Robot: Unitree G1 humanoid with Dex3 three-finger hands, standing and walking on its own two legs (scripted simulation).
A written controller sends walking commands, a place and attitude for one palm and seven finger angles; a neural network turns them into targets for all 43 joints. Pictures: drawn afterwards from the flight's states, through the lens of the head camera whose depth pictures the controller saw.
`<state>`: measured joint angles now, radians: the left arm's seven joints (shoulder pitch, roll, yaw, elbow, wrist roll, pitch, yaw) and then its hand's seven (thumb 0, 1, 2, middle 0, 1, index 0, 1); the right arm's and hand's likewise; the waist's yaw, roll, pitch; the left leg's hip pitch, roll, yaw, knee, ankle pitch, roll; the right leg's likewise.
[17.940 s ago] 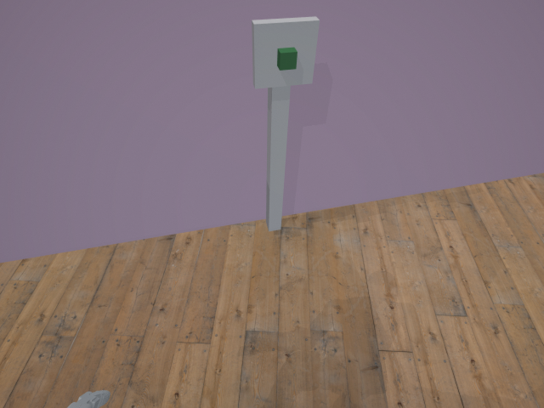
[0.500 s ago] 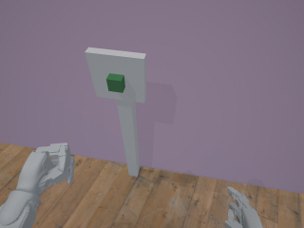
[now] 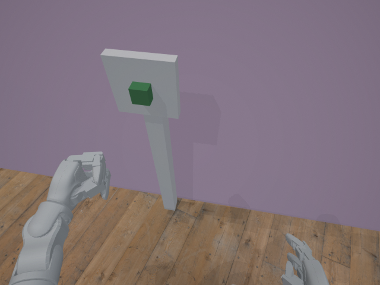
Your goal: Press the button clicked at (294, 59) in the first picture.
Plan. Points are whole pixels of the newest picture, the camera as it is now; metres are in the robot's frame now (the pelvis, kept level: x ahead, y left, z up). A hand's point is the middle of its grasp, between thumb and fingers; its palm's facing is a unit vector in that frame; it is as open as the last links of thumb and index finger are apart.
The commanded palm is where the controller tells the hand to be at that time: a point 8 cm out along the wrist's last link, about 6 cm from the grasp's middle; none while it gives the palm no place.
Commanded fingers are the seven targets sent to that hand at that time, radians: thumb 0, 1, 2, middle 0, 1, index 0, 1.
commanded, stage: aim a knuckle at the button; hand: left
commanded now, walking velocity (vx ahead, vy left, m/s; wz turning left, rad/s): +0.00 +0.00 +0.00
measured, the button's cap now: (141, 93) +0.54 +0.15 +0.10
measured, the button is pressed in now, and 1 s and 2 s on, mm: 0 0 0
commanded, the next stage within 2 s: press the button with the knuckle in 1.60 s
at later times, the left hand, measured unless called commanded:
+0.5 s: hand (123, 155) +0.36 +0.17 +0.07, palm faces -0.11 -0.99 -0.03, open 3.1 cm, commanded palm +0.35 +0.22 +0.08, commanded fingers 0.00 0.90 0.90 -1.30 -1.50 -1.30 -1.50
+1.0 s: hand (147, 127) +0.45 +0.13 +0.06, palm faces -0.14 -0.99 -0.02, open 3.1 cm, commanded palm +0.42 +0.19 +0.07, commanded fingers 0.00 0.90 0.90 -1.30 -1.50 -1.30 -1.50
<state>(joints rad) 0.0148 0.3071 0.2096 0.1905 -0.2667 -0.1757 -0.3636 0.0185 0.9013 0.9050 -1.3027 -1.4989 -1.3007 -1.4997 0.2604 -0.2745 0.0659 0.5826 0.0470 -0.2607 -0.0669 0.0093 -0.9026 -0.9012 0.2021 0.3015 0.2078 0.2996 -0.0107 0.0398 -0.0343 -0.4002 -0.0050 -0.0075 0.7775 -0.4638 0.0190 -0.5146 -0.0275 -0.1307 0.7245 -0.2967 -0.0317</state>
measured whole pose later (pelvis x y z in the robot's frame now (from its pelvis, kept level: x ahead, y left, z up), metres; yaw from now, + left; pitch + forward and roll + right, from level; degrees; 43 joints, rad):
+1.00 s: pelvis +0.00 +0.01 -0.01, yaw -3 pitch +14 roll +0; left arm -0.66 0.32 0.27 0.93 -0.15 -0.36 -0.24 0.02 0.90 0.90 -1.30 -1.50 -1.30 -1.50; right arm 0.37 -0.26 0.03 0.63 0.01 -0.05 0.00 0.01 -0.91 -0.90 0.20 0.30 0.21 0.30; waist -0.11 0.01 -0.07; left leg -0.59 -0.01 0.06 0.82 -0.47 0.03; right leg -0.74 -0.02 -0.07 0.79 -0.29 -0.02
